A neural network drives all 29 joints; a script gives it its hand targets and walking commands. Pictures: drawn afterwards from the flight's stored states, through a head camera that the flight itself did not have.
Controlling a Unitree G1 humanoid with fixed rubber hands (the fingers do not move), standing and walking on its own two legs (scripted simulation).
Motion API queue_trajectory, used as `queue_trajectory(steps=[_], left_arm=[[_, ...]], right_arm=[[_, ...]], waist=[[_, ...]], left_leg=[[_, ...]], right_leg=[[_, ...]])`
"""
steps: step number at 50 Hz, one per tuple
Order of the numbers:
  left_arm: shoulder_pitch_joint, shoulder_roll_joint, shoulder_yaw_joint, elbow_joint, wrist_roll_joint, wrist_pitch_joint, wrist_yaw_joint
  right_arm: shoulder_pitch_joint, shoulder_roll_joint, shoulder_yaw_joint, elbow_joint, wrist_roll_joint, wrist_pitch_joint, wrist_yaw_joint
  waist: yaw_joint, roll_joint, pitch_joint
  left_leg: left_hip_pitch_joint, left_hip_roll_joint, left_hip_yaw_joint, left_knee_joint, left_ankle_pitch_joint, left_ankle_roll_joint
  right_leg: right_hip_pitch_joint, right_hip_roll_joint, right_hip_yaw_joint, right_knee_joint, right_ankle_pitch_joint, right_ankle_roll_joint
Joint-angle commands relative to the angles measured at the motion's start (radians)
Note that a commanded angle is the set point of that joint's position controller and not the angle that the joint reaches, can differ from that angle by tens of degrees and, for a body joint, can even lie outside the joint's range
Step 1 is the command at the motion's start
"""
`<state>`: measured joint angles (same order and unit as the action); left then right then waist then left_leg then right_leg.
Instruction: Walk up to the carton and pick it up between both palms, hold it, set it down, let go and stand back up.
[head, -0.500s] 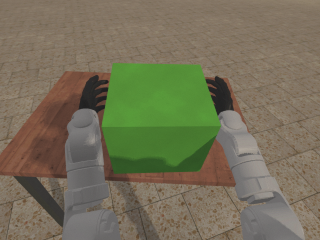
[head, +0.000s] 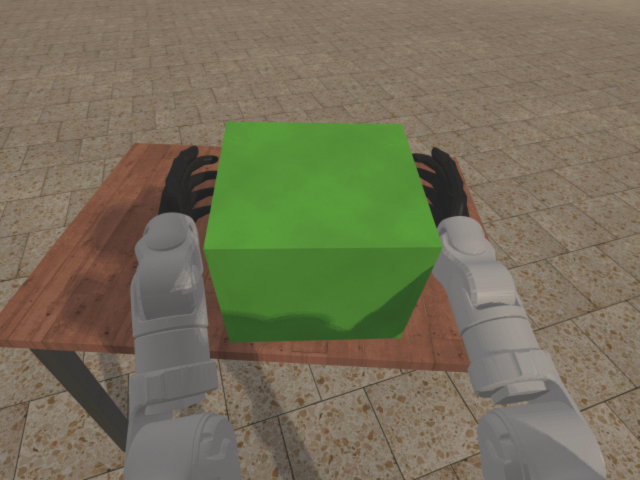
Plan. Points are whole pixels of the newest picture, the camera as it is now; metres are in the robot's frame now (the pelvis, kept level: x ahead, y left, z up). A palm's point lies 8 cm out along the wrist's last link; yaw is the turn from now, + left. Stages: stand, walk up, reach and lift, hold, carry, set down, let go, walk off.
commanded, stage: hold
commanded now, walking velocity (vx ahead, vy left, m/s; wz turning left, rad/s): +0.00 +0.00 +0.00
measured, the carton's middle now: (316, 233) +0.38 +0.00 +0.14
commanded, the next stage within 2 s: none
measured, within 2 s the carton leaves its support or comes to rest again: neither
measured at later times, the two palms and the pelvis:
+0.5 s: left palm (179, 217) +0.36 +0.16 +0.19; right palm (445, 217) +0.36 -0.15 +0.18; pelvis +0.00 +0.00 +0.00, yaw +0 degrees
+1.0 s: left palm (178, 215) +0.36 +0.16 +0.19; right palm (444, 213) +0.36 -0.15 +0.18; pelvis +0.01 +0.00 +0.00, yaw +0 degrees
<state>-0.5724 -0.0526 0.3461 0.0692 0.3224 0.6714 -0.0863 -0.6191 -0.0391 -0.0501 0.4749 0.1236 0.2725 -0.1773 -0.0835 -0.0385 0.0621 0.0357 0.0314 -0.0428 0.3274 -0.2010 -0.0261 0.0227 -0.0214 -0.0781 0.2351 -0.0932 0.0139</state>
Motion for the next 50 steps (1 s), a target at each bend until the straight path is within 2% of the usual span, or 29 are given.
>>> queue_trajectory(steps=[1, 3, 5, 7, 12, 16, 17, 20, 22, 24, 25, 28, 29, 33, 39, 45, 50], left_arm=[[-0.500, -0.422, -0.434, 0.009, -0.093, -0.011, -0.133], [-0.495, -0.442, -0.472, -0.040, -0.118, -0.018, -0.131], [-0.508, -0.447, -0.485, -0.042, -0.130, -0.028, -0.122], [-0.515, -0.469, -0.513, -0.035, -0.137, -0.031, -0.114], [-0.488, -0.438, -0.471, -0.039, -0.111, -0.018, -0.125], [-0.492, -0.440, -0.477, -0.052, -0.118, -0.016, -0.136], [-0.490, -0.448, -0.488, -0.060, -0.125, -0.018, -0.133], [-0.487, -0.456, -0.502, -0.051, -0.128, -0.025, -0.125], [-0.487, -0.449, -0.497, -0.058, -0.129, -0.029, -0.127], [-0.505, -0.448, -0.497, -0.048, -0.127, -0.029, -0.129], [-0.510, -0.460, -0.508, -0.060, -0.134, -0.028, -0.125], [-0.491, -0.457, -0.500, -0.065, -0.125, -0.023, -0.118], [-0.541, -0.455, -0.503, -0.065, -0.130, -0.025, -0.122], [-0.528, -0.454, -0.493, -0.048, -0.121, -0.024, -0.121], [-0.501, -0.440, -0.466, -0.045, -0.102, -0.009, -0.135], [-0.491, -0.438, -0.484, -0.077, -0.113, -0.012, -0.143], [-0.485, -0.435, -0.499, -0.094, -0.120, -0.016, -0.138]], right_arm=[[-0.613, 0.487, 0.328, -0.200, 0.048, -0.056, 0.118], [-0.639, 0.501, 0.363, -0.270, 0.074, -0.072, 0.113], [-0.682, 0.520, 0.396, -0.302, 0.089, -0.079, 0.104], [-0.708, 0.526, 0.402, -0.327, 0.092, -0.081, 0.101], [-0.598, 0.494, 0.366, -0.239, 0.072, -0.056, 0.101], [-0.613, 0.504, 0.369, -0.270, 0.069, -0.058, 0.098], [-0.630, 0.507, 0.382, -0.297, 0.078, -0.063, 0.097], [-0.626, 0.513, 0.384, -0.293, 0.082, -0.064, 0.098], [-0.620, 0.508, 0.386, -0.287, 0.076, -0.062, 0.096], [-0.629, 0.506, 0.376, -0.279, 0.072, -0.061, 0.100], [-0.650, 0.513, 0.381, -0.304, 0.078, -0.067, 0.103], [-0.620, 0.501, 0.379, -0.270, 0.082, -0.060, 0.107], [-0.676, 0.516, 0.383, -0.291, 0.075, -0.065, 0.107], [-0.662, 0.515, 0.369, -0.269, 0.070, -0.065, 0.110], [-0.633, 0.501, 0.361, -0.246, 0.072, -0.059, 0.104], [-0.630, 0.508, 0.384, -0.291, 0.086, -0.063, 0.093], [-0.618, 0.507, 0.396, -0.307, 0.089, -0.062, 0.091]], waist=[[0.001, 0.043, -0.248], [0.002, 0.052, -0.333], [0.013, 0.036, -0.365], [0.009, 0.059, -0.364], [-0.011, 0.047, -0.275], [-0.018, 0.031, -0.292], [-0.009, 0.038, -0.322], [-0.012, 0.052, -0.306], [-0.014, 0.036, -0.305], [-0.012, 0.045, -0.296], [-0.005, 0.055, -0.321], [-0.004, 0.060, -0.303], [0.002, 0.044, -0.315], [0.000, 0.052, -0.306], [-0.008, 0.045, -0.291], [-0.018, 0.043, -0.308], [-0.016, 0.050, -0.302]], left_leg=[[-0.124, -0.079, 0.100, -0.083, 0.168, -0.008], [-0.084, -0.081, 0.097, -0.047, 0.267, -0.020], [-0.060, -0.088, 0.095, -0.025, 0.307, -0.018], [-0.062, -0.089, 0.092, -0.021, 0.297, -0.021], [-0.075, -0.085, 0.097, -0.049, 0.263, -0.023], [-0.078, -0.085, 0.098, -0.053, 0.252, -0.018], [-0.069, -0.085, 0.096, -0.041, 0.279, -0.022], [-0.065, -0.087, 0.094, -0.032, 0.293, -0.026], [-0.068, -0.087, 0.094, -0.038, 0.283, -0.026], [-0.082, -0.085, 0.093, -0.052, 0.235, -0.022], [-0.084, -0.084, 0.091, -0.049, 0.245, -0.024], [-0.071, -0.078, 0.090, -0.046, 0.276, -0.028], [-0.079, -0.081, 0.091, -0.053, 0.242, -0.013], [-0.086, -0.078, 0.094, -0.061, 0.225, -0.009], [-0.077, -0.080, 0.099, -0.058, 0.251, -0.013], [-0.062, -0.086, 0.096, -0.037, 0.310, -0.021], [-0.063, -0.085, 0.092, -0.037, 0.314, -0.024]], right_leg=[[0.199, 0.067, -0.036, 0.001, 0.017, 0.005], [0.226, 0.075, -0.037, 0.015, 0.100, 0.005], [0.232, 0.078, -0.034, 0.019, 0.147, 0.012], [0.215, 0.079, -0.032, 0.019, 0.139, 0.008], [0.211, 0.074, -0.033, 0.010, 0.112, 0.006], [0.219, 0.073, -0.033, 0.008, 0.115, 0.010], [0.223, 0.077, -0.033, 0.013, 0.135, 0.009], [0.199, 0.076, -0.033, 0.011, 0.137, 0.009], [0.209, 0.077, -0.034, 0.014, 0.145, 0.012], [0.200, 0.074, -0.034, 0.009, 0.091, 0.010], [0.201, 0.075, -0.033, 0.012, 0.089, 0.006], [0.190, 0.080, -0.036, 0.011, 0.083, 0.001], [0.192, 0.075, -0.036, 0.014, 0.064, 0.007], [0.196, 0.073, -0.033, 0.014, 0.056, 0.003], [0.221, 0.073, -0.036, 0.013, 0.090, 0.009], [0.247, 0.074, -0.038, 0.021, 0.169, 0.015], [0.236, 0.074, -0.040, 0.023, 0.166, 0.013]])
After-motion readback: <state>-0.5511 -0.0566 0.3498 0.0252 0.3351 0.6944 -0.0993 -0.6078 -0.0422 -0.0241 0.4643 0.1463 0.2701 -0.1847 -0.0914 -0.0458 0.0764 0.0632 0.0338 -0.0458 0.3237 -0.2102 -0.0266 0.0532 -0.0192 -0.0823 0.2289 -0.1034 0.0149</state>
